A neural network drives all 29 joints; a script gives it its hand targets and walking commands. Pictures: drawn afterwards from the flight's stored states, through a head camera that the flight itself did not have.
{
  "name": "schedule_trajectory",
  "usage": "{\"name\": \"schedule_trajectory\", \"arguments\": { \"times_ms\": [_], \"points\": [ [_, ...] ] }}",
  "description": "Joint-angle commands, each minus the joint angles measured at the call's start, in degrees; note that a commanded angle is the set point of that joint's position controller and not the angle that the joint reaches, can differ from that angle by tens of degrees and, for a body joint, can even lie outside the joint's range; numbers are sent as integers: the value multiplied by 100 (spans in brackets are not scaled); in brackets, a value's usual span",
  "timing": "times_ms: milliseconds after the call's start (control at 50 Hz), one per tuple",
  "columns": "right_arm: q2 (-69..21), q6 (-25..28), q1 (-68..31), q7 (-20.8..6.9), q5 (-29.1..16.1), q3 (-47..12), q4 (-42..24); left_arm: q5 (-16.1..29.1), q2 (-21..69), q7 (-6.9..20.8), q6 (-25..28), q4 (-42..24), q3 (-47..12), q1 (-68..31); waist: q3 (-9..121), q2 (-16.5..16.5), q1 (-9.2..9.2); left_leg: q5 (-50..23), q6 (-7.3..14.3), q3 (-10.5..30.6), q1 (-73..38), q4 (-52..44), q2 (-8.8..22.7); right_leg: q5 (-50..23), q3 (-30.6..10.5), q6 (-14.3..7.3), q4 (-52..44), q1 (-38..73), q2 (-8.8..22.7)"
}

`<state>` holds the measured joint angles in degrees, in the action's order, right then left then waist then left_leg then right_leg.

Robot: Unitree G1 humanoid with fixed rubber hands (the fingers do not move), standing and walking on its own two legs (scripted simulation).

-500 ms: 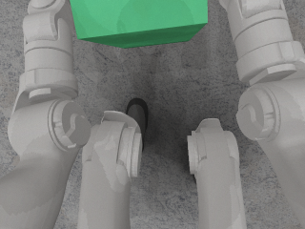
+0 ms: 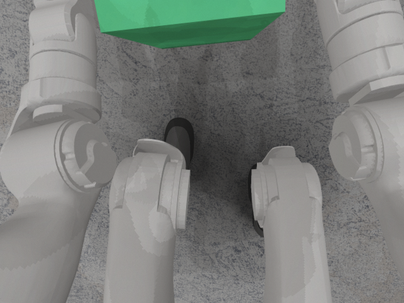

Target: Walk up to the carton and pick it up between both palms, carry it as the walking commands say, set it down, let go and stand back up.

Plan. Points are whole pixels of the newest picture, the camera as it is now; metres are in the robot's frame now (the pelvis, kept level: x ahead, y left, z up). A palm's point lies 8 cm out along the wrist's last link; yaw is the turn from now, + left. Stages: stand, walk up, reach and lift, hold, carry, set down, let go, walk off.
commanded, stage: set down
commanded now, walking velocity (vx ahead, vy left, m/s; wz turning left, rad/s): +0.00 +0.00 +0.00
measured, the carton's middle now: out of the picture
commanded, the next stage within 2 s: let go in 1.56 s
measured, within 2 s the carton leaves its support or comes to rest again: neither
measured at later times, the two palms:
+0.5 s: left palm out of the picture +0.54 +0.26 -0.14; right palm out of the picture +0.61 -0.08 -0.13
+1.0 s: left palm out of the picture +0.54 +0.27 +0.02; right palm out of the picture +0.62 -0.09 +0.02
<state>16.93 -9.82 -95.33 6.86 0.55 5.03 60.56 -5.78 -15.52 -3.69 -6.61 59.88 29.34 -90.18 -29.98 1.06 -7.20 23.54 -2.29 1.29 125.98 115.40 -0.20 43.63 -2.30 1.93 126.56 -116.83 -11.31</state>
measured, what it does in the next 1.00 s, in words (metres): rises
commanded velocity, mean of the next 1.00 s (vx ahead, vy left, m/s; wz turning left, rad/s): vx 0.00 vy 0.00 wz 0.00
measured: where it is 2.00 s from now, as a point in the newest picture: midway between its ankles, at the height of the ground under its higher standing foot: (220, 191)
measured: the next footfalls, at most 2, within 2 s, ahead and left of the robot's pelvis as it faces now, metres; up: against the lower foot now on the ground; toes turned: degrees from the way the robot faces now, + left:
none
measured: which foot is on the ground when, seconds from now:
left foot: down 0.00-1.00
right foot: down 0.00-1.00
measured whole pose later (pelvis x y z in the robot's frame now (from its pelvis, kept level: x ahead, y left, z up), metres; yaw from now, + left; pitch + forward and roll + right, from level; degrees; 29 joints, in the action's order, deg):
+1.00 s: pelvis +0.01 +0.01 +0.13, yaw +0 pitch +44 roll +0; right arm 22.7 -15.7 -86.4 4.2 -3.2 7.7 55.4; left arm 2.5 -14.4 -6.5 -14.0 47.1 21.8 -77.1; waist -9.5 1.3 -7.8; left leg 19.1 -0.3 0.6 113.5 89.1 -0.9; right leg 35.6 -3.5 1.7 98.0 -105.8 -6.9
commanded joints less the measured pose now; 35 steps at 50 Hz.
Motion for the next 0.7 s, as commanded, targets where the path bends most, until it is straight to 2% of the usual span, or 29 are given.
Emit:
{"name": "schedule_trajectory", "arguments": {
  "times_ms": [0, 20, 60, 100, 120, 180, 260, 340, 360, 380, 400, 480, 560, 600, 620, 640, 680],
  "points": [
    [900, 138, -1783, 88, -419, -238, -322, 464, -870, -241, 238, -201, -490, -1445, 7475, 361, -323, -2264, 200, -387, -5427, 65, -88, -1666, 199, 186, -1835, 633, 601],
    [992, 156, -1718, 77, -512, -255, -243, 564, -931, -271, 265, -219, -596, -1574, 7407, 256, -300, -2332, 208, -339, -5543, 69, -69, -1569, 187, 156, -1825, 353, 615],
    [1006, 198, -1934, 32, -731, -447, -266, 778, -990, -308, 326, -219, -782, -1736, 7599, 294, -377, -2424, 223, -282, -5689, 99, -18, -1533, 172, 143, -1822, 264, 684],
    [962, 215, -2114, -28, -933, -651, -207, 950, -1050, -325, 351, -191, -892, -1838, 7774, 451, -509, -2358, 228, -289, -5609, 86, 44, -1501, 159, 128, -1830, 453, 741],
    [928, 196, -2073, -59, -994, -751, -42, 1007, -1088, -330, 347, 35, -908, -1706, 7753, 504, -602, -2293, 220, -303, -5591, 62, 57, -1436, 129, 145, -1868, 421, 763],
    [1030, 162, -2119, -122, -1063, -789, 91, 1101, -1181, -332, 330, 168, -919, -1671, 7738, 628, -663, -2069, 220, -303, -5348, 3, 122, -1237, 137, 136, -1873, 492, 802],
    [1260, 177, -2176, -137, -1055, -713, 159, 1214, -1252, -345, 321, 242, -990, -1715, 7971, 596, -564, -2093, 176, -303, -5541, -26, 133, -1228, 215, 113, -1840, 482, 804],
    [1427, 135, -2430, -29, -1069, -648, -486, 1397, -1313, -435, 259, -335, -1151, -1797, 9272, 548, -506, -2538, 157, -329, -6394, -97, 67, -1569, 339, 99, -1888, 1035, 731],
    [1435, 84, -2437, 8, -1025, -615, -573, 1455, -1337, -455, 210, -503, -1194, -1869, 9495, 620, -445, -2493, 157, -362, -6449, -163, 60, -1601, 366, 86, -1941, 1260, 720],
    [1389, 26, -2456, 40, -1059, -624, -731, 1476, -1350, -478, 155, -669, -1255, -1850, 9821, 558, -477, -2478, 146, -395, -6612, -227, 30, -1649, 393, 87, -1982, 1510, 690],
    [1367, -30, -2402, 61, -1021, -603, -604, 1478, -1335, -496, 95, -650, -1250, -1782, 9748, 620, -466, -2345, 148, -412, -6502, -310, 15, -1567, 428, 72, -2018, 1521, 672],
    [1378, -184, -2069, 74, -799, -300, -432, 1360, -1173, -527, -112, -764, -1179, -1498, 9337, 477, -439, -1975, 94, -480, -6178, -654, -60, -1347, 458, 47, -2286, 1513, 580],
    [1277, -196, -1625, 24, -678, -89, -265, 1155, -951, -462, -193, -886, -1089, -1051, 9070, 216, -375, -2176, 59, -520, -6164, -858, -104, -1535, 396, -5, -2527, 1252, 500],
    [1267, -188, -1429, -3, -560, 41, -220, 1071, -898, -429, -212, -1010, -984, -883, 8937, 198, -335, -2230, 40, -537, -6028, -1026, -139, -1594, 375, -12, -2697, 1176, 495],
    [1261, -179, -1304, -15, -492, 124, -206, 1051, -812, -404, -229, -1038, -1004, -782, 8871, 174, -250, -2219, 41, -516, -6001, -1120, -144, -1623, 379, -9, -2806, 1159, 489],
    [1216, -183, -1311, -30, -514, 134, -375, 1040, -831, -391, -229, -1271, -967, -815, 9019, 136, -290, -2337, 32, -547, -6126, -1206, -174, -1738, 357, 0, -2876, 1244, 471],
    [1164, -202, -1205, -80, -448, 185, -417, 994, -749, -362, -274, -1315, -924, -660, 9007, 238, -257, -2359, 60, -520, -6112, -1403, -191, -1798, 362, -10, -3070, 1243, 471]
  ]
}}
